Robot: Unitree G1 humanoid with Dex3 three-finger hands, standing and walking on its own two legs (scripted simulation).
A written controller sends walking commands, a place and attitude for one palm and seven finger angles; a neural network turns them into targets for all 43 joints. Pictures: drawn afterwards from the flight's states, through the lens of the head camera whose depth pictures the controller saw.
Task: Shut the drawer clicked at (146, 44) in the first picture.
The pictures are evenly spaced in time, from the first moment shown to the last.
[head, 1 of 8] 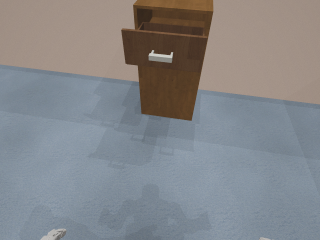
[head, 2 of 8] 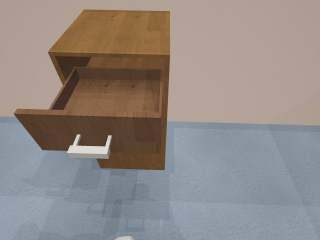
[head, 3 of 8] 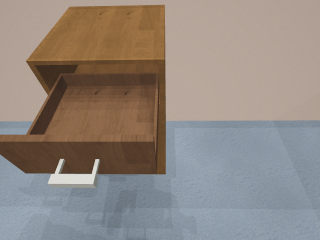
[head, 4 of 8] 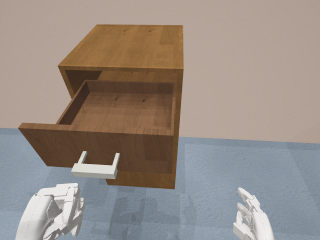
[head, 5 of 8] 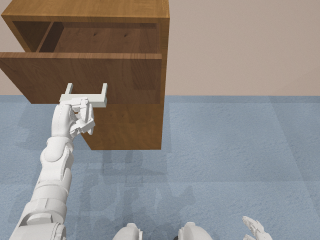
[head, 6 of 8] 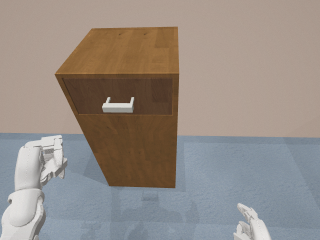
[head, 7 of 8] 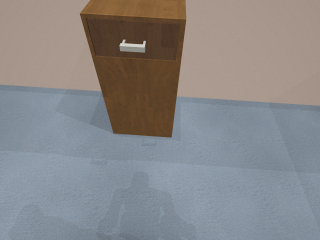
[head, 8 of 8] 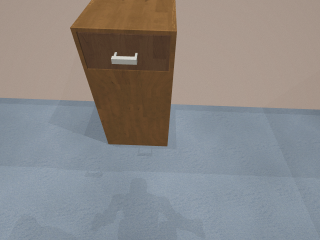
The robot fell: no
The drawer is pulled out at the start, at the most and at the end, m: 0.30 0.30 0.00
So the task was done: yes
